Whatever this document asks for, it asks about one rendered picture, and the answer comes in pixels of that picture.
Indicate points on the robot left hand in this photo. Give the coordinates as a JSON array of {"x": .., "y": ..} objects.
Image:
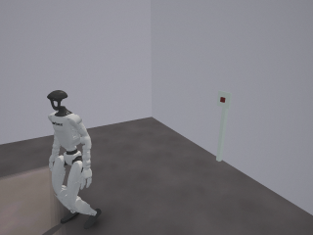
[{"x": 86, "y": 174}]

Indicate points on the robot right shin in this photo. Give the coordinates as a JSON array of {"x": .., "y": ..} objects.
[{"x": 64, "y": 201}]

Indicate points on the right robot upper arm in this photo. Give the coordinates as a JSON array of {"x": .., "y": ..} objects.
[{"x": 50, "y": 119}]

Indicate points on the robot torso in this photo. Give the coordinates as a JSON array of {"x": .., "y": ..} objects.
[{"x": 68, "y": 137}]

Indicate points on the robot left forearm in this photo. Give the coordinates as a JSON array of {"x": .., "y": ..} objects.
[{"x": 86, "y": 149}]

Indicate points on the left robot upper arm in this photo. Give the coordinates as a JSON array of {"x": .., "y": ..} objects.
[{"x": 77, "y": 122}]

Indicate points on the robot right forearm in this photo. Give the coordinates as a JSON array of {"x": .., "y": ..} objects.
[{"x": 56, "y": 146}]

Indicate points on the panel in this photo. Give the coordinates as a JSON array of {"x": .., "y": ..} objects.
[{"x": 223, "y": 122}]

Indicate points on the robot right hand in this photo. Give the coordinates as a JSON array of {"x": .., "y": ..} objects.
[{"x": 51, "y": 160}]

